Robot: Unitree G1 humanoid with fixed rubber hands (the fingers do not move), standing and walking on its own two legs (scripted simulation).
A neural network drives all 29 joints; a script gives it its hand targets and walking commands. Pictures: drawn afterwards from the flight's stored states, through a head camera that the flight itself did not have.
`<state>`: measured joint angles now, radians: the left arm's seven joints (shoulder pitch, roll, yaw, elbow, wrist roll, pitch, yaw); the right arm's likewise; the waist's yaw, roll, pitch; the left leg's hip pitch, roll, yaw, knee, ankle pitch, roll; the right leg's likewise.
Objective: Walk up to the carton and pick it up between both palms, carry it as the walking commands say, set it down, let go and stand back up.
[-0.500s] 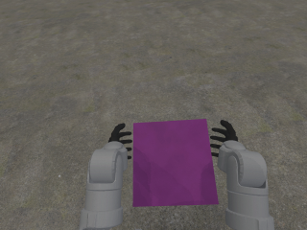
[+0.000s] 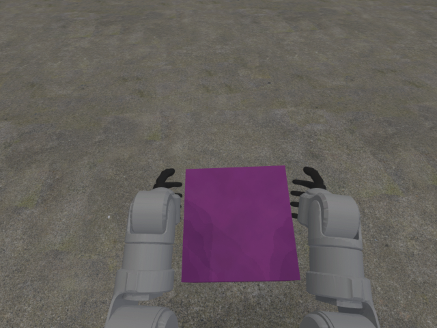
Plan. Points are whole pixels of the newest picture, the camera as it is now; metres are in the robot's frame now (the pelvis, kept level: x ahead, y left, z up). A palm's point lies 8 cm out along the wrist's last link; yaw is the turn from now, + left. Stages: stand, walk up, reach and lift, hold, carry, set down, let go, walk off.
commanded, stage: carry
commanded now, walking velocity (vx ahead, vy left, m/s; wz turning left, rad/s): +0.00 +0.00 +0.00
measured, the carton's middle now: (237, 227) +0.33 +0.02 -0.03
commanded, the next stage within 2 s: none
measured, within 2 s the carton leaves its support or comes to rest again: neither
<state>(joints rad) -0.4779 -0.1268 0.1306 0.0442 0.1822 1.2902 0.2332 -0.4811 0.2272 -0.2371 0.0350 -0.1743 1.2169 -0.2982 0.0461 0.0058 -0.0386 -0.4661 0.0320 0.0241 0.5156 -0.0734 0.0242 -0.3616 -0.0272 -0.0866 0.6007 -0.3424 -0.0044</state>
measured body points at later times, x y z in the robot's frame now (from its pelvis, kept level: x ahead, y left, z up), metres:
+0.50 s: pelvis -0.05 -0.02 +0.00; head -0.08 -0.01 +0.45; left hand +0.24 +0.13 +0.06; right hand +0.25 -0.15 +0.07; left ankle +0.04 +0.10 -0.73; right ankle +0.04 -0.14 -0.72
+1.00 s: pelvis -0.07 -0.02 -0.01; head -0.10 -0.01 +0.44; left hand +0.22 +0.12 +0.05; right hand +0.22 -0.16 +0.05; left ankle +0.04 +0.10 -0.73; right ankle +0.04 -0.14 -0.72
